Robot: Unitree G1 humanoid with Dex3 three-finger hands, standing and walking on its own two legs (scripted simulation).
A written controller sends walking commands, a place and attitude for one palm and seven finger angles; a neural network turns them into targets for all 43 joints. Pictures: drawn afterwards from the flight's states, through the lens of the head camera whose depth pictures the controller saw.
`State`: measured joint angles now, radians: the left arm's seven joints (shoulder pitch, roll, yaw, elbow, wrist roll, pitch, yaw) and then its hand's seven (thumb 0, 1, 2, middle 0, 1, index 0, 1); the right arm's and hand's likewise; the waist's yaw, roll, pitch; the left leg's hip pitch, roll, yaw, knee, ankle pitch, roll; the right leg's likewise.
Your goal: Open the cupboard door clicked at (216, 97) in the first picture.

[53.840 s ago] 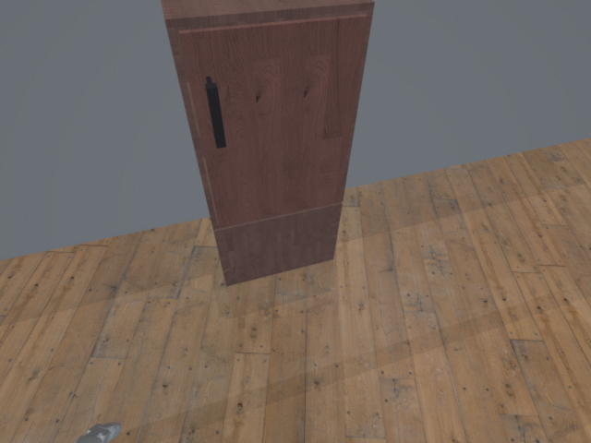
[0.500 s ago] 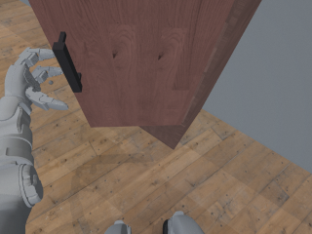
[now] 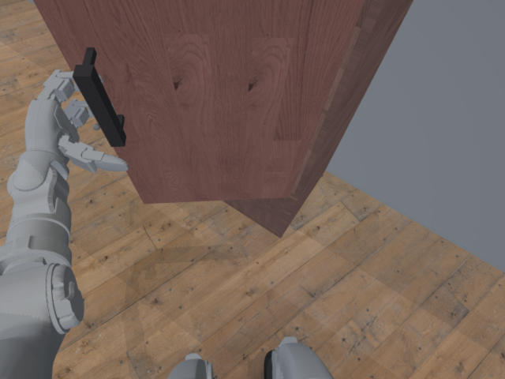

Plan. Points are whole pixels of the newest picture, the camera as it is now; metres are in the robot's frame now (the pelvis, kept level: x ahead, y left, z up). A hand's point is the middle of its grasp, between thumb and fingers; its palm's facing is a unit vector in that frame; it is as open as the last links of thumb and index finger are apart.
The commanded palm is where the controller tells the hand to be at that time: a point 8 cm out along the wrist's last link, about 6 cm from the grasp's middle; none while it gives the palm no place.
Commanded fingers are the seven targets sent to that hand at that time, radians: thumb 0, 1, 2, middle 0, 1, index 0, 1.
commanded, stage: slide the fingers in behind the handle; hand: left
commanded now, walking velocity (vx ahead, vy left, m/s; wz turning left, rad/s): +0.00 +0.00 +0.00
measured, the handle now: (105, 101) +0.54 +0.21 +0.08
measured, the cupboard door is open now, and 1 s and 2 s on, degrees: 39 39 57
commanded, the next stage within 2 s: close the thumb around the handle in 0.50 s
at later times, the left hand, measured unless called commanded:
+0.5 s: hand (103, 129) +0.48 +0.20 +0.08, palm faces +0.01 -1.00 -0.01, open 14.0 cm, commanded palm +0.46 +0.25 +0.08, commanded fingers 0.00 -0.50 0.30 -0.30 -1.20 -0.30 -1.20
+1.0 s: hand (104, 129) +0.48 +0.20 +0.08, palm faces +0.01 -1.00 -0.02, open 9.5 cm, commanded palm +0.45 +0.25 +0.08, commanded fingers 0.00 0.68 0.80 -0.38 -1.33 -0.38 -1.33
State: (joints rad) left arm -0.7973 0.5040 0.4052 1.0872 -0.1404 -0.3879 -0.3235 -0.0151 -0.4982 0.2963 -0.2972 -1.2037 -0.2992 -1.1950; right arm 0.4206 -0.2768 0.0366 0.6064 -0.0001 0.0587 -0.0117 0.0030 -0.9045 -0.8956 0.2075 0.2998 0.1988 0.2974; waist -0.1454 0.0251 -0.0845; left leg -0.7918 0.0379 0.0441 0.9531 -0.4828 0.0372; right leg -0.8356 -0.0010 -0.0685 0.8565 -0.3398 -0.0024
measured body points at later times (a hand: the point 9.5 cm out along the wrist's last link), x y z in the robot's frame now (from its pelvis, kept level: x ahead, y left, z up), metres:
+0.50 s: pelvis +0.00 -0.01 +0.00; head +0.11 +0.01 +0.43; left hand +0.48 +0.26 +0.08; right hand +0.02 -0.27 -0.11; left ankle -0.02 +0.09 -0.69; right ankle +0.04 -0.13 -0.69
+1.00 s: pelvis +0.00 -0.01 +0.00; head +0.11 +0.00 +0.44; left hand +0.47 +0.25 +0.09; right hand +0.02 -0.27 -0.11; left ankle -0.02 +0.09 -0.69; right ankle +0.04 -0.13 -0.69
